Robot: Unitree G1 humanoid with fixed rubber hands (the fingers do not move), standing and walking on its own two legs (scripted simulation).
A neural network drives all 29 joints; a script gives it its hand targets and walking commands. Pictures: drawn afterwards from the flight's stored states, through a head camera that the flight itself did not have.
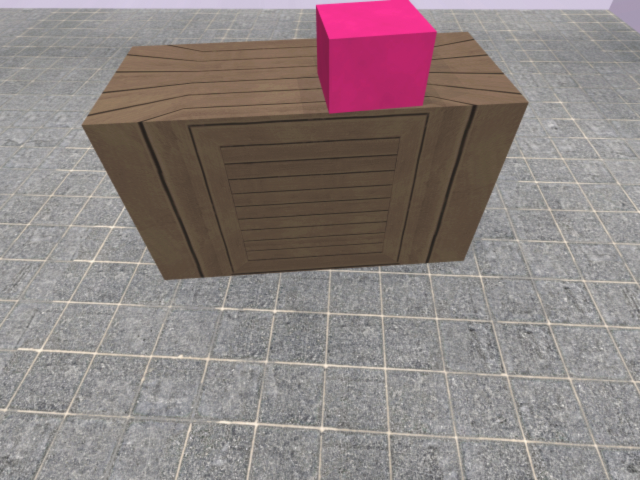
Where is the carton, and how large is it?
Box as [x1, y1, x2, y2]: [316, 0, 436, 113]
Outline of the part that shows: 408,0 384,0 316,5 317,71 329,113 422,105 436,31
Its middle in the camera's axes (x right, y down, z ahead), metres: +0.13 -0.51 +1.07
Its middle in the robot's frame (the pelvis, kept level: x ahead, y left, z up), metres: +1.15 -0.09 +0.02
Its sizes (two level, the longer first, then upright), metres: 0.262 0.248 0.192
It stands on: a pedestal, 0.70 m high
